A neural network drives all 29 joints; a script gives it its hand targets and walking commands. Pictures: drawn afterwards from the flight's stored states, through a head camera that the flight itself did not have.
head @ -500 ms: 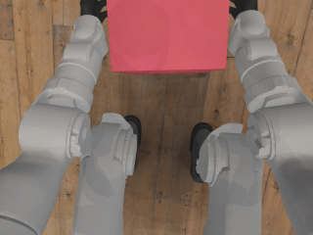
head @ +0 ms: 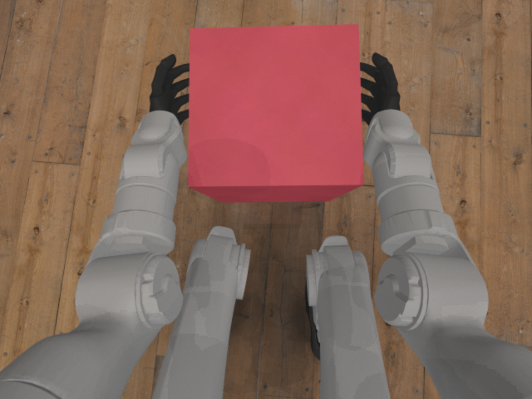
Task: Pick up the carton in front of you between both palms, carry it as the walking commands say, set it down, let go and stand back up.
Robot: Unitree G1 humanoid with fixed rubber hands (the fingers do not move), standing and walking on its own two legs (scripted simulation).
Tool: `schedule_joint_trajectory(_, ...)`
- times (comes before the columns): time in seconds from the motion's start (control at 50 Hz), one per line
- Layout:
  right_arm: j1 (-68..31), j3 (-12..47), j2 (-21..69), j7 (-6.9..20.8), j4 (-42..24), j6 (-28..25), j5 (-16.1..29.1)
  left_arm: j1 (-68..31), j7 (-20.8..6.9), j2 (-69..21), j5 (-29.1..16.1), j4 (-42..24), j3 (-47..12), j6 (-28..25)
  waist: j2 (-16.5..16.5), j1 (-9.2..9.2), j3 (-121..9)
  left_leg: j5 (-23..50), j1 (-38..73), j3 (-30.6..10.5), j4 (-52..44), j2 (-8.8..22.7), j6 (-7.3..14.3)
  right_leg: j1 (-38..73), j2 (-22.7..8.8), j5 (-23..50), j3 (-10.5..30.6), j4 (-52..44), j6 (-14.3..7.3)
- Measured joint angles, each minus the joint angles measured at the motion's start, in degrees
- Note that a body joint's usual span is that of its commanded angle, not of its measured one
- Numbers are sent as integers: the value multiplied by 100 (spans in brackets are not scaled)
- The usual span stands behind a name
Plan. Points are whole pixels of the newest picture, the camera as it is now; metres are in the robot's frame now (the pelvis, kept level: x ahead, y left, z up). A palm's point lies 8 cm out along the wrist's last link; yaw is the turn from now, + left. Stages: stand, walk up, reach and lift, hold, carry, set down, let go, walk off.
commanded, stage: reach and lift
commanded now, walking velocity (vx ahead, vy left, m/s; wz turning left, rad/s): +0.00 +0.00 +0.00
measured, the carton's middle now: (274, 133) +0.48 +0.02 -0.14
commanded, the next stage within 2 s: none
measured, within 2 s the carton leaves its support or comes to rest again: neither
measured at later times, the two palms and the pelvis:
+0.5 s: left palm (119, 77) +0.45 +0.17 +0.08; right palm (445, 83) +0.47 -0.13 +0.08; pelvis +0.03 +0.00 +0.13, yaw +0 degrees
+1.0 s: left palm out of the picture +0.42 +0.16 +0.24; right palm out of the picture +0.43 -0.14 +0.24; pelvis +0.09 +0.00 +0.27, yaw +0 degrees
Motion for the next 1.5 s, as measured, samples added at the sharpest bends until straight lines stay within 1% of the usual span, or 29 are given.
schedule_joint_trajectory(0.08, 118, -274, 152, 99, -108, 80, -318, 97, -124, -127, 334, -90, 200, 86, -5, -19, -227, 111, 286, -43, -479, -38, 10, 297, 18, 102, 27, -482, -8)
schedule_joint_trajectory(0.18, 349, -365, 283, 169, -370, 148, -443, 297, -180, -245, 484, -326, 235, 160, -12, -43, -408, 185, 633, -85, -956, -63, 21, 653, 27, 169, 59, -962, -10)
schedule_joint_trajectory(0.32, 943, -192, 430, 174, -854, 225, -320, 830, -177, -379, 375, -758, 17, 255, -13, -54, -579, 168, 1268, -123, -1517, -57, 51, 1296, 30, 155, 101, -1535, -24)
schedule_joint_trajectory(0.42, 1425, -35, 516, 141, -1069, 243, -194, 1271, -151, -448, 254, -922, -168, 272, -3, -55, -683, 125, 1890, -147, -1932, -47, 81, 1920, 26, 116, 134, -1956, -45)
schedule_joint_trajectory(0.58, 2119, 76, 660, 106, -1113, 177, -152, 1915, -139, -565, 221, -896, -341, 199, 8, -65, -804, 126, 3130, -201, -2756, -26, 130, 3162, 4, 120, 188, -2784, -96)
schedule_joint_trajectory(0.78, 2937, 133, 859, 131, -1100, 16, -247, 2684, -203, -709, 320, -812, -457, 33, 13, -84, -810, 320, 4887, -278, -4065, 21, 194, 4919, -51, 316, 261, -4093, -172)
schedule_joint_trajectory(0.92, 3524, 221, 983, 168, -1253, -41, -309, 3246, -250, -813, 390, -937, -578, -21, 28, -104, -723, 547, 6141, -327, -5060, 63, 241, 6176, -105, 542, 315, -5090, -211)
schedule_joint_trajectory(1.02, 3937, 316, 1054, 191, -1430, 18, -326, 3649, -267, -878, 412, -1100, -695, 35, 40, -121, -613, 744, 7101, -357, -5813, 104, 274, 7137, -147, 743, 357, -5849, -234)
schedule_joint_trajectory(1.16, 4448, 463, 1130, 215, -1782, 328, -346, 4136, -278, -953, 431, -1425, -869, 343, 45, -149, -436, 1062, 8524, -395, -6897, 157, 317, 8560, -225, 1056, 408, -6928, -263)
schedule_joint_trajectory(1.34, 4927, 649, 1196, 298, -2505, 1165, -446, 4592, -312, -1050, 547, -2116, -1099, 1169, 65, -181, -164, 1484, 10294, -442, -8154, 230, 357, 10342, -323, 1481, 437, -8205, -287)
schedule_joint_trajectory(1.42, 4903, 660, 1198, 390, -2677, 1551, -608, 4576, -367, -1071, 714, -2288, -1139, 1546, 66, -200, -13, 1627, 10861, -449, -8502, 249, 369, 10912, -355, 1624, 441, -8558, -290)
schedule_joint_trajectory(1.5, 4699, 509, 1241, 495, -2599, 1812, -845, 4367, -464, -1114, 949, -2202, -994, 1803, 61, -209, 156, 1690, 11131, -442, -8598, 254, 375, 11180, -365, 1686, 442, -8652, -287)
